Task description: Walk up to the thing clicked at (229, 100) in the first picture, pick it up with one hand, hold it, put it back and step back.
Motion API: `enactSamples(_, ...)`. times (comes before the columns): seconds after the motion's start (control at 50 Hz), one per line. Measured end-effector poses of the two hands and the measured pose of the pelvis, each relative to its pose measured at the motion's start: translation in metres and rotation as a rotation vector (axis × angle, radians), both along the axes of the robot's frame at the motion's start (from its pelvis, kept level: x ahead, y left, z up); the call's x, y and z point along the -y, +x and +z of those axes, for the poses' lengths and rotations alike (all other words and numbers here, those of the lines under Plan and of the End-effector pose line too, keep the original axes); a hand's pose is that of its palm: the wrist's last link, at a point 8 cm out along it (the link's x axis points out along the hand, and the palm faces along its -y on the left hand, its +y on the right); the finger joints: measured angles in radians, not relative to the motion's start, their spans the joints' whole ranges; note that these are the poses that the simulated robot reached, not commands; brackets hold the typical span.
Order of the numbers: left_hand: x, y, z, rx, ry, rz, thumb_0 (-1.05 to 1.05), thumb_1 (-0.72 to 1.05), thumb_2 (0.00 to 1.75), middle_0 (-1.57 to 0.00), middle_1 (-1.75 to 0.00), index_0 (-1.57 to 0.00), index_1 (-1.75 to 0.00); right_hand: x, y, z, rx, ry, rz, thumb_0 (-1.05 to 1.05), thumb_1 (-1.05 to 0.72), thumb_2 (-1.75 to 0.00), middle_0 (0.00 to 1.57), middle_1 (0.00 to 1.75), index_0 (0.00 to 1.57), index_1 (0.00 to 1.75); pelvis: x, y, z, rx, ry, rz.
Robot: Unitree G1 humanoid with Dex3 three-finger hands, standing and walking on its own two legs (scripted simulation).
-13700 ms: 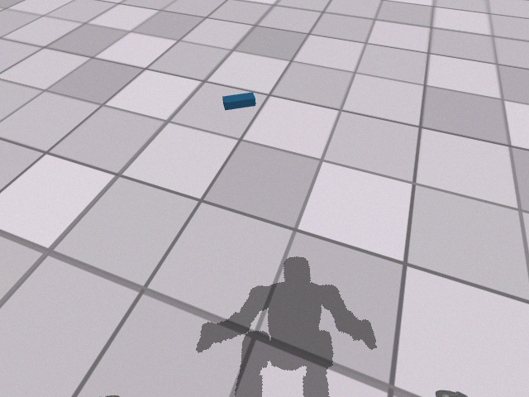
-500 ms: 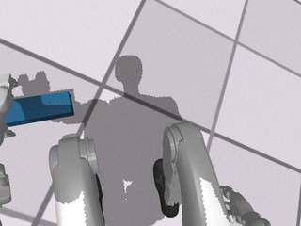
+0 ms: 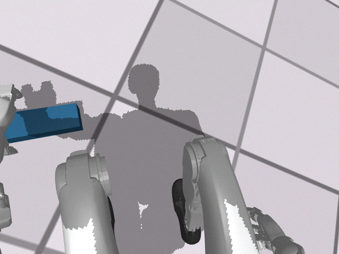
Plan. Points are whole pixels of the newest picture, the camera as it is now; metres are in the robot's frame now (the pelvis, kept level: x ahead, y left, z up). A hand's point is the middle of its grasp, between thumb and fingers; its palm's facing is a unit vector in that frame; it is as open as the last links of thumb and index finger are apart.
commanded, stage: rise first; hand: left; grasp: from above
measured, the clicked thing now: (43, 122) +0.44 +0.31 -0.29
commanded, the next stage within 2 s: approach in 0.44 s
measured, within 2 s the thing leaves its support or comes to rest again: neither
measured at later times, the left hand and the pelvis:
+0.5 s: hand (5, 127) +0.40 +0.35 -0.17, palm faces -0.42 -0.11 -0.90, open 14.2 cm; pelvis +0.00 +0.00 +0.00, yaw +0 degrees
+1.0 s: hand (42, 111) +0.44 +0.28 -0.18, palm faces -0.40 -0.09 -0.91, open 14.2 cm; pelvis +0.00 +0.00 +0.00, yaw -1 degrees
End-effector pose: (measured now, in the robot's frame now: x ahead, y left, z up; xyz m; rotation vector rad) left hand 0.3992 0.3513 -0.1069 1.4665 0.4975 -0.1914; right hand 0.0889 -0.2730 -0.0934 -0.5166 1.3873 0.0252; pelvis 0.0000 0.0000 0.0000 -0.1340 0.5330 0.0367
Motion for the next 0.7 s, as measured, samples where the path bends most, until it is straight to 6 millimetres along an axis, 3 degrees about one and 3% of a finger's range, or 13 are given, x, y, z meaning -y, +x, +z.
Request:
enactSamples(0.42, -0.0008, 0.0035, -0.004, -0.011, 0.004, 0.007, 0.0, -0.56, 1.03, -0.1, -1.02, -0.08, -1.03, -0.0022, -0.0074, -0.0027, -0.028, 0.012, 0.0, 0.01, -0.91, -0.9, 0.2, 0.29, 0.2, 0.3, 0.0001, 0.0016, -0.0012, -0.004, -0.002, -0.002)
enactSamples(0.7, 0.0054, 0.0068, 0.0043, -0.013, 0.024, -0.026, 0.0, -0.57, 1.05, -0.09, -0.99, -0.07, -1.02, -0.0015, 0.0006, 0.0002, 0.004, 0.013, 0.0, 0.01, -0.9, -0.9, 0.2, 0.29, 0.2, 0.3, -0.0002, 0.001, 0.0016, -0.009, 0.003, 0.003)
